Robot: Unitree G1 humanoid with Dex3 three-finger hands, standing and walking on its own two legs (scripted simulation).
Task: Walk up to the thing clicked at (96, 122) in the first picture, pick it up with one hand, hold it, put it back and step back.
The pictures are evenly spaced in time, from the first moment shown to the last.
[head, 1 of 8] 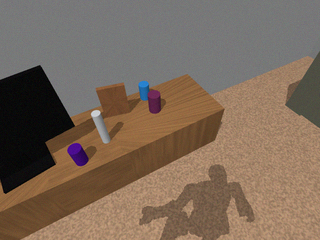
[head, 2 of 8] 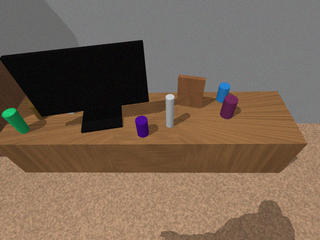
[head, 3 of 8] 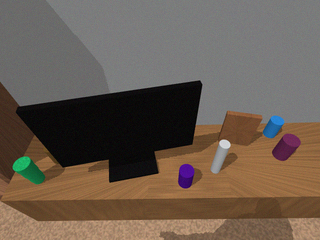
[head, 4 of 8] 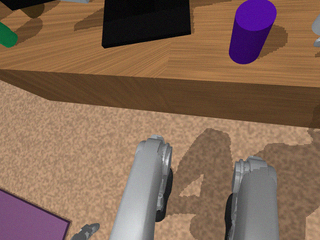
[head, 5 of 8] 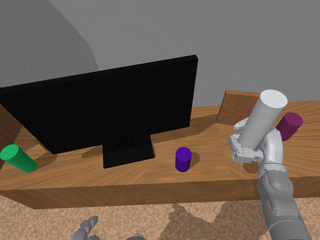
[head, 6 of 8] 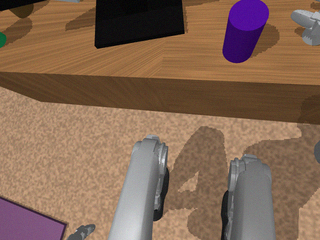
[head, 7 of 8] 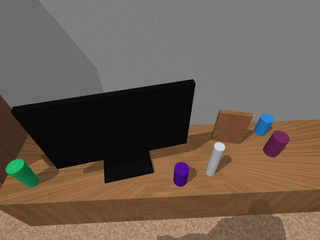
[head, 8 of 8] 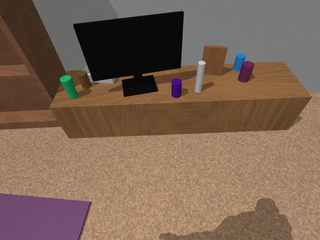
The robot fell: no
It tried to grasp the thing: yes
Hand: right
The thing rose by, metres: 0.36
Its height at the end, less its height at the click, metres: +0.00
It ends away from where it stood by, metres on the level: 0.03
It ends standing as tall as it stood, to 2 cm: yes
